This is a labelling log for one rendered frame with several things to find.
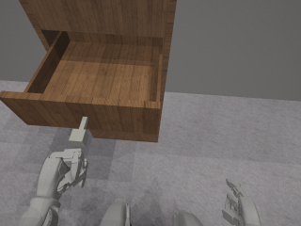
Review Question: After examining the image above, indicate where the cabinet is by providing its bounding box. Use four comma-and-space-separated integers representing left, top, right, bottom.
19, 0, 177, 143

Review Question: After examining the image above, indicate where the right robot thigh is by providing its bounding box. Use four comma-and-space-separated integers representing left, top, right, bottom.
171, 211, 203, 226

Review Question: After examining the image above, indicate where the left robot forearm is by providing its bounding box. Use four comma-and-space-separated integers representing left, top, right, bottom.
18, 196, 61, 226

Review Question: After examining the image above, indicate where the left robot thigh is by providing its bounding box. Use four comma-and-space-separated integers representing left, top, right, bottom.
99, 202, 131, 226

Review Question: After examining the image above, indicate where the robot right hand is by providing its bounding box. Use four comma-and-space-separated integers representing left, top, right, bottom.
222, 178, 261, 226

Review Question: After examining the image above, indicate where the drawer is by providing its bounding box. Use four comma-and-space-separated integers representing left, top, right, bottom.
0, 31, 164, 135

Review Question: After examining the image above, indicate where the handle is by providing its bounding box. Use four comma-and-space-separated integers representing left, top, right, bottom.
69, 116, 89, 147

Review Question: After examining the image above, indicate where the robot thigh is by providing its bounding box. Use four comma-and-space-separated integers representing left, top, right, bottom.
171, 211, 203, 226
99, 202, 131, 226

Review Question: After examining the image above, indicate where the robot left hand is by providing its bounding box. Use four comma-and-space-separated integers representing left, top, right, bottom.
36, 148, 88, 200

